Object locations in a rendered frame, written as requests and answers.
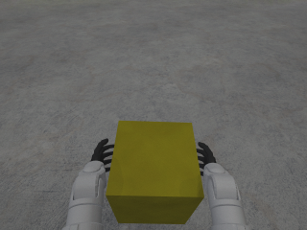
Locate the left robot forearm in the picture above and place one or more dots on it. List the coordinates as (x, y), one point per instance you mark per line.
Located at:
(87, 198)

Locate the robot right hand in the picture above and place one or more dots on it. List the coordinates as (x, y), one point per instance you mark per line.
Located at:
(207, 156)

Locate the right robot forearm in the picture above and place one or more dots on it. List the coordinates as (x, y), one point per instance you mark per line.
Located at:
(225, 203)

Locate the carton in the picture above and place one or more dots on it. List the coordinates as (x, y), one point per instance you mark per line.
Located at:
(154, 176)

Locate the robot left hand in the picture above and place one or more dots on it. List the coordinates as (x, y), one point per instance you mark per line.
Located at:
(99, 154)

